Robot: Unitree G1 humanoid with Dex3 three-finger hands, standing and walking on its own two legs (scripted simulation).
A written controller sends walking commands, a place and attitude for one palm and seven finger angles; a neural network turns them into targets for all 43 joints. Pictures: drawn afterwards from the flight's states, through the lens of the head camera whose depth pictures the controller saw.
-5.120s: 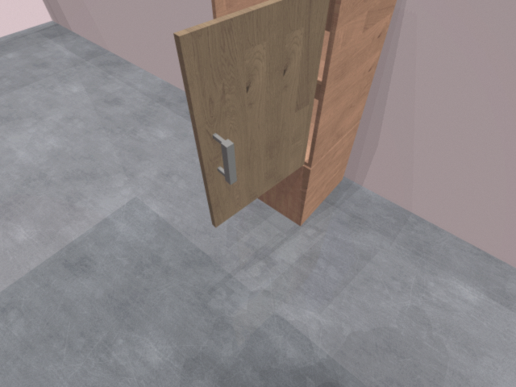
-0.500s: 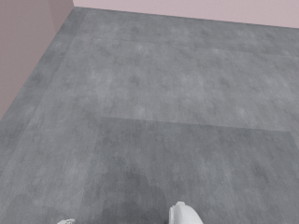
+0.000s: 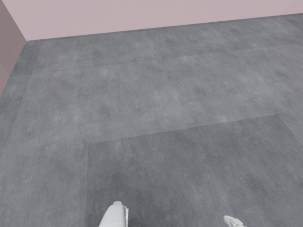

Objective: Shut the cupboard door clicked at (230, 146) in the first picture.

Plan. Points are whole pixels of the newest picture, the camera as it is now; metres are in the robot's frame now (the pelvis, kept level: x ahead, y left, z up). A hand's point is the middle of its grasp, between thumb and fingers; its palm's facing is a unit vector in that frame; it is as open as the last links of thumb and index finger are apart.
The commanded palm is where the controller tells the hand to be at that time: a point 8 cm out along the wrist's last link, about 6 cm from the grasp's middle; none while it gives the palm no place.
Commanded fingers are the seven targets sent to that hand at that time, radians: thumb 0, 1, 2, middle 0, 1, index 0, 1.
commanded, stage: walk around to get in front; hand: left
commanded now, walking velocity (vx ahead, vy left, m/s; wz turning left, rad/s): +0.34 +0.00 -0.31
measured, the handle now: out of the picture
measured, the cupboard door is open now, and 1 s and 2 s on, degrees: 83 83 83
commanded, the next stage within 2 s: walk to a spot facing it in 0.04 s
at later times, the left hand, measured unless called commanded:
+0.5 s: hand (101, 170) +0.31 +0.21 -0.17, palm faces +0.04 -0.98 -0.19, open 7.4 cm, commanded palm none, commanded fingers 0.00 0.90 0.90 -0.20 -0.30 -0.20 -0.30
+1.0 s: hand (103, 190) +0.25 +0.19 -0.17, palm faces +0.38 -0.89 -0.25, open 7.3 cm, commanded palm none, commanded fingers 0.00 0.90 0.90 -0.20 -0.30 -0.20 -0.30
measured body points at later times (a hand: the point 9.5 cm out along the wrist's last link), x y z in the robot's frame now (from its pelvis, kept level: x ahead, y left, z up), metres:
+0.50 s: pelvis +0.21 +0.03 +0.00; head +0.25 +0.04 +0.44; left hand +0.31 +0.26 -0.15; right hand +0.20 -0.21 -0.15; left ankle +0.21 +0.13 -0.74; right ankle +0.24 -0.13 -0.69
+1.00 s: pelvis +0.27 -0.02 -0.01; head +0.31 +0.00 +0.44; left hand +0.23 +0.24 -0.15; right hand +0.46 -0.24 -0.14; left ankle +0.23 +0.10 -0.71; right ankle +0.26 -0.12 -0.74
